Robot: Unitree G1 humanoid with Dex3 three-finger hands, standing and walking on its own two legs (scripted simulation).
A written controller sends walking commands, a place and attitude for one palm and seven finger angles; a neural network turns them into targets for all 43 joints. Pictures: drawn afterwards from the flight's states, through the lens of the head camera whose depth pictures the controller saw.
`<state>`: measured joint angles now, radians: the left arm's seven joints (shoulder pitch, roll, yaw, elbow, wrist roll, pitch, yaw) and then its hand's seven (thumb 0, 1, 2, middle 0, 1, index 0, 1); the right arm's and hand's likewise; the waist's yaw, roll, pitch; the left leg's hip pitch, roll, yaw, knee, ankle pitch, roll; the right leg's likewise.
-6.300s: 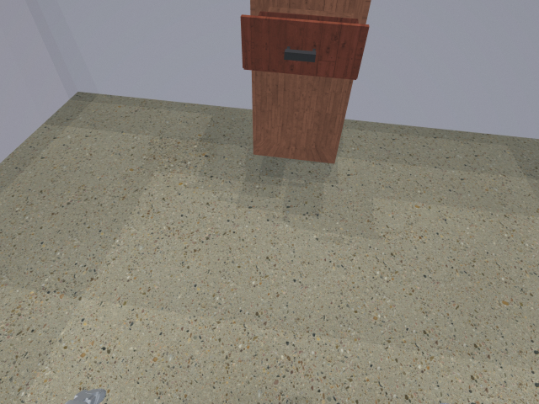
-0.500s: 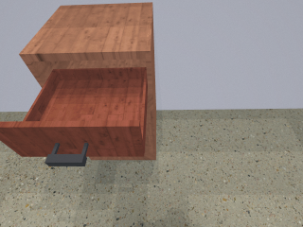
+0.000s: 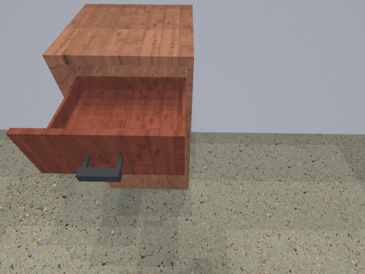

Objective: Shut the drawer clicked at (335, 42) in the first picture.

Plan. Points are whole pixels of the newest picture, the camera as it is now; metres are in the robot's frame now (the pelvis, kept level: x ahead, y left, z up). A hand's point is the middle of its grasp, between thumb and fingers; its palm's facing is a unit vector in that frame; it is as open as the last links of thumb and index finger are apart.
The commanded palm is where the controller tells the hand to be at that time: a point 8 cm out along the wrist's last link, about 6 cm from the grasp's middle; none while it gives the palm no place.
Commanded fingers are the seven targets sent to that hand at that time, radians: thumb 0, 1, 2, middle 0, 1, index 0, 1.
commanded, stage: come to a stop and stand still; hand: left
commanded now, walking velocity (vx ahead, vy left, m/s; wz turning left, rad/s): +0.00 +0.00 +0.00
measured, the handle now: (101, 167) +0.36 +0.24 -0.01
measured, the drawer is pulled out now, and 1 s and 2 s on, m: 0.30 0.30 0.30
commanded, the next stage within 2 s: look again from close up in 0.36 s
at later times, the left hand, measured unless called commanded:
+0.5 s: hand out of the picture -0.03 +0.15 -0.18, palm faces +0.03 -0.99 -0.17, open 7.4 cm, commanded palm none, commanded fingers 0.00 0.90 0.90 -0.20 -0.30 -0.20 -0.30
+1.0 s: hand out of the picture +0.02 +0.19 -0.17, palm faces +0.02 -0.98 -0.20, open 7.4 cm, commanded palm none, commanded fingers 0.00 0.90 0.90 -0.20 -0.30 -0.20 -0.30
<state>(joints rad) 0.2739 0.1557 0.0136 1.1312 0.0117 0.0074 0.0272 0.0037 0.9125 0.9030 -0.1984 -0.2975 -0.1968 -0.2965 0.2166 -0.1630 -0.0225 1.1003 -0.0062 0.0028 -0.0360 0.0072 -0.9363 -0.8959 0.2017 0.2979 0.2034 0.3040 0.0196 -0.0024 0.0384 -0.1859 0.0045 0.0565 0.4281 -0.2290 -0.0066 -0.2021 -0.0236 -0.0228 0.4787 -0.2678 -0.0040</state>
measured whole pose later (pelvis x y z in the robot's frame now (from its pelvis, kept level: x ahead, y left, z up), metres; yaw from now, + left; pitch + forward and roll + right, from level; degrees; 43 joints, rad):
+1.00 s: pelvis +0.00 +0.01 +0.00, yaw +0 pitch -1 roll +1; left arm 0.27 0.16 -0.01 1.08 0.01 -0.02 0.03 0.00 0.91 0.90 -0.20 -0.30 -0.20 -0.30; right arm 0.26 -0.17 0.01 1.09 -0.02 -0.02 -0.02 0.01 -0.92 -0.90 0.20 0.30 0.20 0.30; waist 0.00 0.00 0.03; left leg -0.19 -0.01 0.06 0.47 -0.26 0.02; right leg -0.20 -0.03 -0.01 0.49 -0.28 0.01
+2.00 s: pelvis +0.05 +0.00 -0.01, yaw +0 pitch -1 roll +1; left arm 0.19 0.22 -0.01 0.97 0.01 -0.01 0.03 0.00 0.91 0.90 -0.20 -0.30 -0.20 -0.30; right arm 0.21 -0.21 -0.03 1.00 -0.02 0.01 -0.01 0.01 -0.91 -0.90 0.20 0.30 0.20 0.30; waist -0.03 0.01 0.03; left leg -0.16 0.00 0.06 0.55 -0.37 0.00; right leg -0.30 -0.02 -0.04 0.60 -0.29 -0.01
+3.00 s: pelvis +0.03 +0.03 +0.00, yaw -1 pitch -2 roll +0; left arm 0.24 0.19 -0.02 1.10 0.01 -0.01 0.03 0.00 0.91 0.90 -0.20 -0.30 -0.20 -0.30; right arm 0.22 -0.17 0.00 1.17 -0.01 -0.02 -0.02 0.00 -0.91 -0.90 0.20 0.30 0.20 0.30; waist 0.00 -0.02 0.04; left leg -0.10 -0.02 0.08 0.40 -0.27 0.03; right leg -0.23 -0.04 -0.01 0.44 -0.18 0.02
